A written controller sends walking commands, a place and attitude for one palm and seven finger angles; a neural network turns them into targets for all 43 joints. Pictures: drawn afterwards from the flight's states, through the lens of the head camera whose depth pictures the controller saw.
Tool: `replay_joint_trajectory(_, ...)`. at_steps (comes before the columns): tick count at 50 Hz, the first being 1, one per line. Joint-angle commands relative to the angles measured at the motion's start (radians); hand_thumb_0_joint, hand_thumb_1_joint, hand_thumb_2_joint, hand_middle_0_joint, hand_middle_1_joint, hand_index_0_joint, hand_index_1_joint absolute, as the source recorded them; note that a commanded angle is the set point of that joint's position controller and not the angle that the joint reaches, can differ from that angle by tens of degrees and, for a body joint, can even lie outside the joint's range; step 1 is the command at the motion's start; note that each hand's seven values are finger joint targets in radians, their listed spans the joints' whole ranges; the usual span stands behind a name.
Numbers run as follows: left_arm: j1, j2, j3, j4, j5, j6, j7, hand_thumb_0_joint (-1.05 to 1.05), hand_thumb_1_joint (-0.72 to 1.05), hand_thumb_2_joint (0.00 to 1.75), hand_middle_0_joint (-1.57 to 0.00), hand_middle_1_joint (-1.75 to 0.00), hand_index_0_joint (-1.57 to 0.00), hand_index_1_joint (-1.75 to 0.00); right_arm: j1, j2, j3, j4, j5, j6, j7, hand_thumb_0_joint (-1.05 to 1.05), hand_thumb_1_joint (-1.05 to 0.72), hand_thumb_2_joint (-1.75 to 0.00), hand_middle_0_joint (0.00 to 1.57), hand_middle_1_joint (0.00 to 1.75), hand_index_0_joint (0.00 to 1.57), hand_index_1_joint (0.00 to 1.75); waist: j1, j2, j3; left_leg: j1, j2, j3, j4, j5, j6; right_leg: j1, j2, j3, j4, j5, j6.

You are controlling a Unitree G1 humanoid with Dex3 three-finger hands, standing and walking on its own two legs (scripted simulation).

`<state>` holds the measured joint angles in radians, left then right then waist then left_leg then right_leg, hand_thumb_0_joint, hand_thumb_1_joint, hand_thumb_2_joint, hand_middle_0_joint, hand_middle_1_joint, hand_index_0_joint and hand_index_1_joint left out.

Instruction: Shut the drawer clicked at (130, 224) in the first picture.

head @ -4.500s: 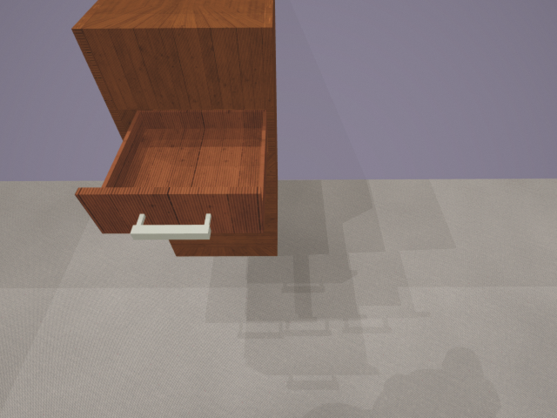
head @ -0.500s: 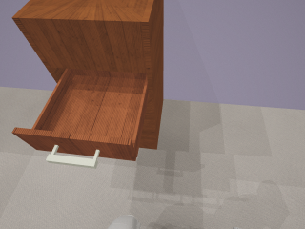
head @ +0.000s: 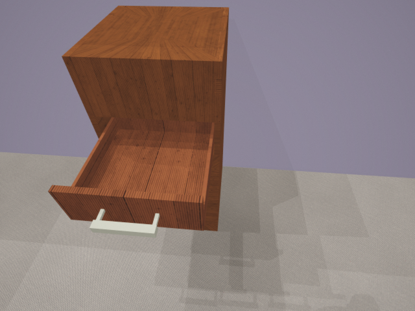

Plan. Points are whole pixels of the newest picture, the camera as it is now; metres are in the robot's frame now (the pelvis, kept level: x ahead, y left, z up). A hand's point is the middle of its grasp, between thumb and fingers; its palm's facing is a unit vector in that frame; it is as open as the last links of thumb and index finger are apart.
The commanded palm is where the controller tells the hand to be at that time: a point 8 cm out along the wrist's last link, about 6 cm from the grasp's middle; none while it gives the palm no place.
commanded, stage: come to a stop and stand still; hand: left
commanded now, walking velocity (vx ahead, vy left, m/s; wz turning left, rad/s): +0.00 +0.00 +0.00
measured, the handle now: (126, 221) +0.35 +0.24 -0.10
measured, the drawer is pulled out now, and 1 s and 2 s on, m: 0.30 0.30 0.30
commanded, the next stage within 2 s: look again from close up in 0.22 s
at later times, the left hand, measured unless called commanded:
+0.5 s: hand out of the picture -0.01 +0.14 -0.17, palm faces +0.02 -0.98 -0.18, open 7.4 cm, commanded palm none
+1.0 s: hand out of the picture +0.01 +0.12 -0.17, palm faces +0.03 -0.98 -0.19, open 7.3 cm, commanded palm none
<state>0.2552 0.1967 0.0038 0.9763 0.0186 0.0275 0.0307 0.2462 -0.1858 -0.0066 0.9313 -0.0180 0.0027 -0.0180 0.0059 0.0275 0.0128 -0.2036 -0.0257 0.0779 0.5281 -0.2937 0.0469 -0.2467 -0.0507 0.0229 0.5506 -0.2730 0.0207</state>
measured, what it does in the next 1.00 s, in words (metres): stands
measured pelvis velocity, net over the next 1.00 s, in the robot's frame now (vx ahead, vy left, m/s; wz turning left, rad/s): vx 0.01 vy -0.04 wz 0.01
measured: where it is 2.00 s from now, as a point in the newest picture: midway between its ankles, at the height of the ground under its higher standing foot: outside the picture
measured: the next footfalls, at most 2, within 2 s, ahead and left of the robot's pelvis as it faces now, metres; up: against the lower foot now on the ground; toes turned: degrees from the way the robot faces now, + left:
left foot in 1.80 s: +0.12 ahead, +0.20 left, +0.00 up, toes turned +1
right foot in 1.94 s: +0.07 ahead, -0.05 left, +0.00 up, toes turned -6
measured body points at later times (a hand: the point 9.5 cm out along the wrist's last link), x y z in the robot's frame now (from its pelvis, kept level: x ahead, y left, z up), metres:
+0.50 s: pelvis +0.01 -0.02 +0.01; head +0.01 -0.03 +0.46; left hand -0.01 +0.20 -0.15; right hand +0.01 -0.24 -0.16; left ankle +0.00 +0.09 -0.73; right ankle +0.02 -0.15 -0.73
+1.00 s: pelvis +0.01 -0.04 +0.01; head +0.02 -0.05 +0.46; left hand +0.01 +0.17 -0.15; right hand +0.01 -0.26 -0.16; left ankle +0.00 +0.09 -0.73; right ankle +0.02 -0.15 -0.73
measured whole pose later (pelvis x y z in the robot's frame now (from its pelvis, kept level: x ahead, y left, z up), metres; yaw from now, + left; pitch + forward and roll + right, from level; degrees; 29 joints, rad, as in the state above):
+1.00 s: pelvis +0.01 -0.04 +0.01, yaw +0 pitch -1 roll +1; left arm 0.30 0.14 -0.01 1.12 0.01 -0.01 0.03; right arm 0.30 -0.14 0.01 1.13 -0.01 -0.02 -0.03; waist 0.00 0.00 0.02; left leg -0.15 0.03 0.05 0.42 -0.25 -0.02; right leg -0.19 0.01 -0.01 0.46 -0.24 -0.02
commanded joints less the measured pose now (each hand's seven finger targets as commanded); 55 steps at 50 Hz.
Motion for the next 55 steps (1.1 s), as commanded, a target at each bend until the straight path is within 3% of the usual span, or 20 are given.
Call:
replay_joint_trajectory(1,0.047,0.089,0.018,-0.048,0.003,-0.016,-0.002,0.0,0.9,0.9,-0.2,-0.3,-0.2,-0.3,0.025,-0.141,-0.025,-0.04,-0.006,-0.02,0.003,0.0,-0.9,-0.9,0.2,0.3,0.2,0.3,0.011,0.007,0.083,-0.168,0.151,-0.208,-0.287,-0.216,0.018,0.006,0.004,0.001,-0.051,-0.027,-0.046)
replay_joint_trajectory(9,0.073,0.08,0.009,0.0,-0.002,-0.033,-0.005,0.0,0.9,0.9,-0.2,-0.3,-0.2,-0.3,0.066,-0.124,-0.011,0.024,-0.001,-0.03,0.002,0.0,-0.9,-0.9,0.2,0.3,0.2,0.3,0.005,-0.013,0.022,-0.081,0.136,-0.172,-0.253,-0.087,0.011,0.012,-0.026,0.032,-0.098,0.034,-0.049)
replay_joint_trajectory(18,0.106,0.059,-0.003,0.071,-0.007,-0.043,0.002,0.0,0.9,0.9,-0.2,-0.3,-0.2,-0.3,0.107,-0.087,0.001,0.102,0.009,-0.037,-0.005,0.0,-0.9,-0.9,0.2,0.3,0.2,0.3,-0.002,-0.02,0.034,-0.017,0.126,-0.118,-0.205,0.084,-0.001,0.014,-0.04,0.051,-0.128,0.121,-0.045)
replay_joint_trajectory(24,0.113,0.045,-0.006,0.096,-0.007,-0.049,0.006,0.0,0.9,0.9,-0.2,-0.3,-0.2,-0.3,0.117,-0.066,0.005,0.134,0.011,-0.036,-0.008,0.0,-0.9,-0.9,0.2,0.3,0.2,0.3,-0.005,-0.038,0.05,0.002,0.122,-0.1,-0.187,0.114,-0.009,0.003,-0.043,0.066,-0.147,0.142,-0.049)
replay_joint_trajectory(31,0.111,0.032,-0.006,0.11,-0.007,-0.051,0.007,0.0,0.9,0.9,-0.2,-0.3,-0.2,-0.3,0.111,-0.048,0.006,0.155,0.011,-0.032,-0.01,0.0,-0.9,-0.9,0.2,0.3,0.2,0.3,-0.005,-0.054,0.08,0.001,0.12,-0.092,-0.179,0.119,-0.017,-0.007,-0.042,0.071,-0.166,0.147,-0.051)
replay_joint_trajectory(39,0.108,0.035,-0.003,0.109,-0.009,-0.057,0.007,0.0,0.9,0.9,-0.2,-0.3,-0.2,-0.3,0.116,-0.04,0.007,0.166,0.01,-0.033,-0.012,0.0,-0.9,-0.9,0.2,0.3,0.2,0.3,-0.006,-0.046,0.039,0.026,0.123,-0.083,-0.168,0.163,-0.024,0.029,-0.046,0.069,-0.168,0.215,-0.056)
replay_joint_trajectory(47,0.105,0.035,-0.002,0.112,-0.009,-0.057,0.006,0.0,0.9,0.9,-0.2,-0.3,-0.2,-0.3,0.12,-0.036,0.009,0.175,0.01,-0.03,-0.013,0.0,-0.9,-0.9,0.2,0.3,0.2,0.3,-0.006,-0.033,0.057,0.022,0.122,-0.084,-0.175,0.149,-0.03,0.027,-0.042,0.07,-0.186,0.191,-0.059)
replay_joint_trajectory(53,0.111,0.079,0.024,0.097,-0.006,-0.053,0.01,0.0,0.9,0.9,-0.2,-0.3,-0.2,-0.3,0.125,-0.043,-0.002,0.155,0.005,-0.008,-0.005,0.0,-0.9,-0.9,0.2,0.3,0.2,0.3,0.007,-0.058,0.077,-0.041,0.082,-0.049,-0.115,0.039,-0.043,0.025,-0.107,0.139,-0.218,0.057,-0.097)
replay_joint_trajectory(55,0.112,0.099,0.036,0.089,-0.003,-0.048,0.011,0.0,0.9,0.9,-0.2,-0.3,-0.2,-0.3,0.125,-0.041,-0.006,0.144,0.005,0.001,-0.003,0.0,-0.9,-0.9,0.2,0.3,0.2,0.3,0.009,-0.104,0.089,-0.069,0.066,-0.035,-0.081,-0.005,-0.048,0.018,-0.14,0.17,-0.246,0.001,-0.116)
